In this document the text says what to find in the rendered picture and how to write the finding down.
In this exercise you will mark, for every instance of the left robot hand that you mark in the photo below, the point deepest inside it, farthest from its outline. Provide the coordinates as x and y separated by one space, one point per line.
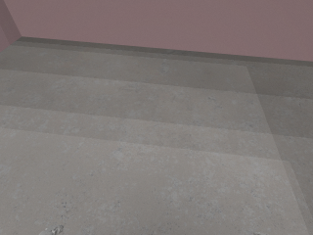
52 230

